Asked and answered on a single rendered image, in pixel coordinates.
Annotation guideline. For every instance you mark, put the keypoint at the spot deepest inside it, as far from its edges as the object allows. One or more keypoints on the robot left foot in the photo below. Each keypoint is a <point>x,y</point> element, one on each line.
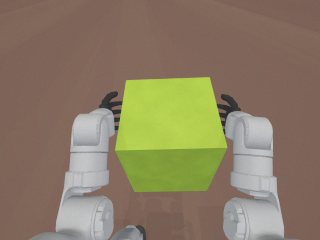
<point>142,231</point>

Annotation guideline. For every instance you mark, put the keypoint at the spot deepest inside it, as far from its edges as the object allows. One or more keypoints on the carton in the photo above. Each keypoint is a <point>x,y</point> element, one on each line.
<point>170,136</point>

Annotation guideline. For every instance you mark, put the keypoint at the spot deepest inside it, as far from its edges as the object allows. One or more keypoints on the right robot forearm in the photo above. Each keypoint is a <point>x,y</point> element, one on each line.
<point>252,173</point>

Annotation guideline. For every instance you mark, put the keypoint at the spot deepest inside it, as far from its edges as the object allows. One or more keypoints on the robot left thigh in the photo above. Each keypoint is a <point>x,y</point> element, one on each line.
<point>127,234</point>

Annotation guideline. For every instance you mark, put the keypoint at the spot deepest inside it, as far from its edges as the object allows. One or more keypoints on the left robot hand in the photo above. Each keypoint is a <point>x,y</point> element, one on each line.
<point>108,105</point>

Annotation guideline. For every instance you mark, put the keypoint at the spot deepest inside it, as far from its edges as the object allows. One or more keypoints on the right robot hand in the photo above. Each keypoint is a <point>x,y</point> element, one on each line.
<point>234,107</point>

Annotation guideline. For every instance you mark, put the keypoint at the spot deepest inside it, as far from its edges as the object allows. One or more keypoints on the robot left upper arm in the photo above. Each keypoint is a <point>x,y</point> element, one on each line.
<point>83,217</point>

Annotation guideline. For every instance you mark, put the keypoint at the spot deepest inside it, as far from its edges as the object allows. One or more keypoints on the robot right upper arm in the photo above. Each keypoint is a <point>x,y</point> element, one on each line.
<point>252,219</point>

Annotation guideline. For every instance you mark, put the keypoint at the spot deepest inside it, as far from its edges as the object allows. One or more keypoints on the left robot forearm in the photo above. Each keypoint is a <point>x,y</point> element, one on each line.
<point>88,159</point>

